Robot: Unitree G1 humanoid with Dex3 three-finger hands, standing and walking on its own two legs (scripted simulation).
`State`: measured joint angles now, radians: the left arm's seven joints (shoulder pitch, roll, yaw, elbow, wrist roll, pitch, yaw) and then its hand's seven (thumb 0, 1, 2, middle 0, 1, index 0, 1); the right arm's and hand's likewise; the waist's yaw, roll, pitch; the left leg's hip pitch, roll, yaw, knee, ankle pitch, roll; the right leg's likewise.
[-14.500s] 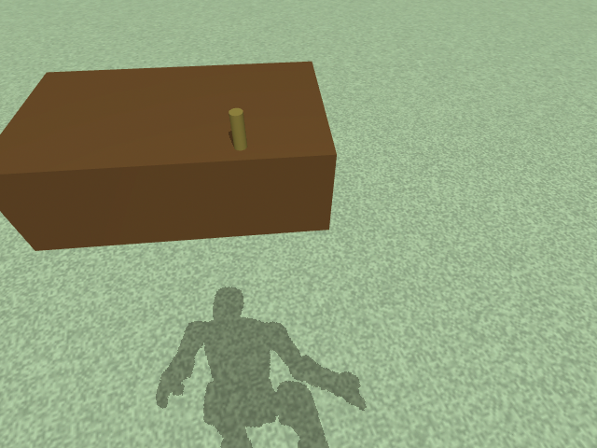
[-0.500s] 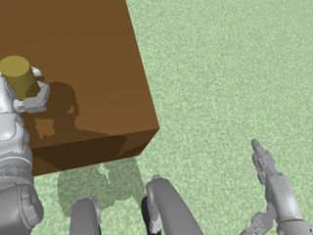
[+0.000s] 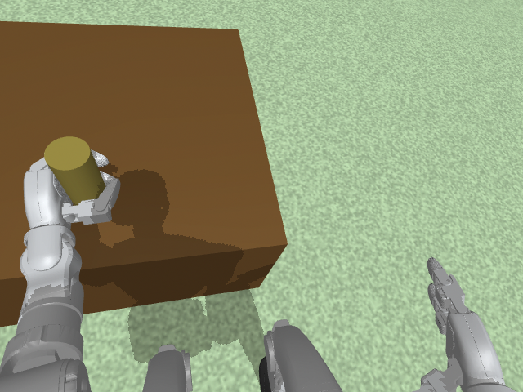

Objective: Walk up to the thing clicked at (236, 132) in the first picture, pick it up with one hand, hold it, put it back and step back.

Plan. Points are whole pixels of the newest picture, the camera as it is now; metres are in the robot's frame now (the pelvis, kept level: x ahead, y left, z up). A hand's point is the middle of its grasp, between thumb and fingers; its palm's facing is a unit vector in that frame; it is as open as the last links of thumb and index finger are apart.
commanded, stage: lift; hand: left
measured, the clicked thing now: (83, 183) +0.44 +0.19 +0.02
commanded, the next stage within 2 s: hold in 1.00 s
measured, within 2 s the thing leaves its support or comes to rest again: neither
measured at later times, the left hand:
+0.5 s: hand (86, 193) +0.39 +0.17 +0.08, palm faces +0.11 -0.99 -0.01, open 6.7 cm
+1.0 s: hand (81, 186) +0.38 +0.16 +0.11, palm faces +0.12 -0.99 -0.01, open 6.7 cm
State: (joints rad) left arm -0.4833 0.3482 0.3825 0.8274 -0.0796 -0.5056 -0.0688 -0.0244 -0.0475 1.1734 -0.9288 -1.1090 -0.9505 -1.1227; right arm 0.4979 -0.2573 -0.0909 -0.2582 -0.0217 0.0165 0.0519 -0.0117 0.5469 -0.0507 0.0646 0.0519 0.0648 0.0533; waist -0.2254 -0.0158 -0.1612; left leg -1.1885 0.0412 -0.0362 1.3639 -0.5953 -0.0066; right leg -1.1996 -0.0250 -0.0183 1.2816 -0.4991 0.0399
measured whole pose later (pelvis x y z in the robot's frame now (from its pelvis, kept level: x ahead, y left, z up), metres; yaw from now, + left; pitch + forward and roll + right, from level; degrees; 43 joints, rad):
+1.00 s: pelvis +0.03 -0.01 +0.07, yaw +1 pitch +14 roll +0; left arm -0.16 0.19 0.19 0.40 -0.15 -0.34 -0.05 -0.03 -0.05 1.18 -0.93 -1.10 -0.95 -1.12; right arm 0.46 -0.22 -0.09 0.02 0.01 0.10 -0.02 -0.01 0.56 -0.05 0.06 0.05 0.06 0.05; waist -0.06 -0.01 -0.11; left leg -0.75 0.02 0.01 1.02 -0.52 -0.01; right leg -0.80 -0.04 0.01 1.01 -0.46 0.03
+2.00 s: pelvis +0.03 -0.01 +0.08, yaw +1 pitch +9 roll +0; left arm -0.06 0.17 0.15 0.25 -0.16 -0.25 -0.02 -0.03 -0.05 1.17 -0.93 -1.11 -0.95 -1.13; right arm 0.41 -0.21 -0.09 0.14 0.02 0.08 -0.04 -0.01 0.55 -0.05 0.06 0.05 0.06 0.05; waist -0.03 0.00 -0.09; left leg -0.62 0.02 0.00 0.93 -0.48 -0.02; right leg -0.67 -0.05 0.00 0.92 -0.42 0.03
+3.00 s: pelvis +0.03 -0.01 +0.08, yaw +1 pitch +10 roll +0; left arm -0.03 0.16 0.15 0.26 -0.16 -0.25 -0.04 -0.03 -0.04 1.16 -0.92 -1.12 -0.94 -1.14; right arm 0.42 -0.22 -0.10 0.17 0.02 0.05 -0.02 -0.01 0.56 -0.05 0.06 0.05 0.06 0.05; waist -0.03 -0.01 -0.08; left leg -0.62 0.02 0.00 0.91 -0.47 -0.02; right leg -0.66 -0.04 0.00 0.91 -0.42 0.03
